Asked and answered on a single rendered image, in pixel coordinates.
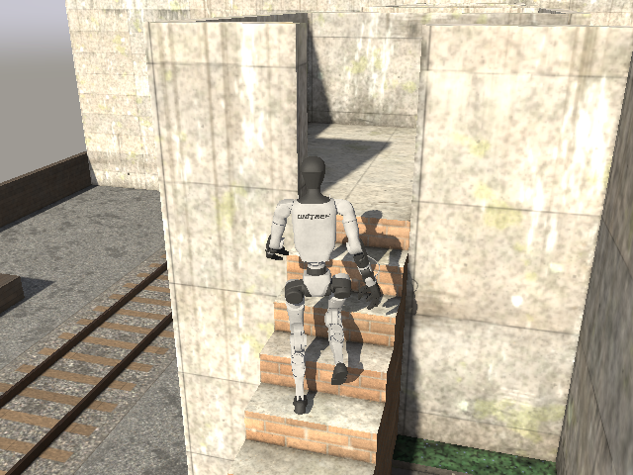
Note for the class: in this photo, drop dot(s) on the robot left upper arm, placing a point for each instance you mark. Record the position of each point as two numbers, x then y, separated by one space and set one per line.
282 212

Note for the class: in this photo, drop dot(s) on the left robot foot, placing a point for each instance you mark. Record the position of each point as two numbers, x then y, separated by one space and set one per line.
300 406

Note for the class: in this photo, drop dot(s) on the robot right hand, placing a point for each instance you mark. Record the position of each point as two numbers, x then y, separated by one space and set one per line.
375 295

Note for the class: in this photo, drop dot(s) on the left robot forearm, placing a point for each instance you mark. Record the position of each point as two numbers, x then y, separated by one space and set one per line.
268 249

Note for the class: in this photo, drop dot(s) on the right robot forearm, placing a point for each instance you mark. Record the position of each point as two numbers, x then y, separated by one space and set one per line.
364 266

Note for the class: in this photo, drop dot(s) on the robot left hand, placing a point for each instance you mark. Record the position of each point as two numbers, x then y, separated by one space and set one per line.
280 251

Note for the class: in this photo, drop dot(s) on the left robot shin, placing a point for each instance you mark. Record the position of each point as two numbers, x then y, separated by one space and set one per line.
298 363

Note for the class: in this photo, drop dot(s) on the robot right upper arm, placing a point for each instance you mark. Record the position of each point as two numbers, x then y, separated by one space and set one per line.
345 209

